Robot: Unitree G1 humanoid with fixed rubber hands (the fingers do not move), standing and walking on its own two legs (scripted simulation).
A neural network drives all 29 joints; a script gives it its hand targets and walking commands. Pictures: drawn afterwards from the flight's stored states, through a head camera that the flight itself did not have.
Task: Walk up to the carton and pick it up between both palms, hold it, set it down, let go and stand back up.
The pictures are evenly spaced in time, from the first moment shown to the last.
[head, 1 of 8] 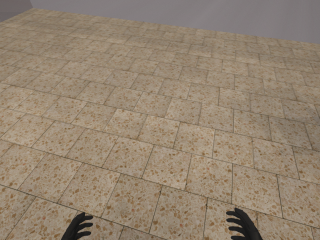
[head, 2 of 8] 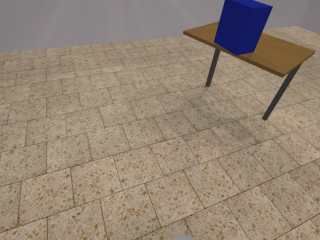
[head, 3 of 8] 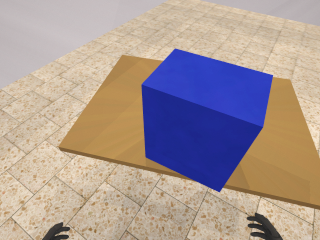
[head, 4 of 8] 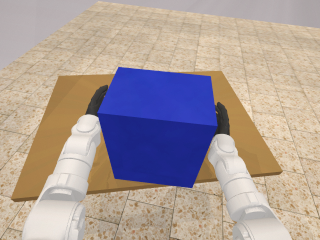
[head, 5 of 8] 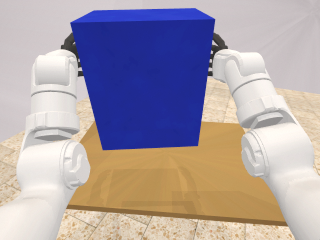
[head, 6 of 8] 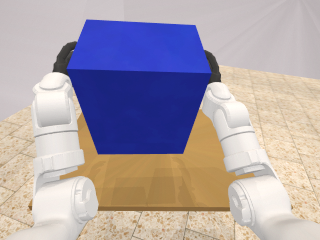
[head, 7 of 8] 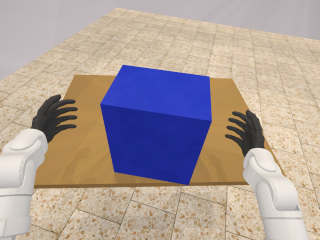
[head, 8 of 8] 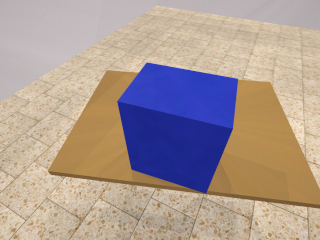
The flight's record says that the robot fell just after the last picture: no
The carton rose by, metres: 0.31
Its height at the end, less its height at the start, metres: +0.00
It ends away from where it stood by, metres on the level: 0.03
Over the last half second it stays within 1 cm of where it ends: yes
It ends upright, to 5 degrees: yes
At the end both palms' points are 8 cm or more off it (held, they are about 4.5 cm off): yes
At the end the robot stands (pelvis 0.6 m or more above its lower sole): yes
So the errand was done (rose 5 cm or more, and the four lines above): yes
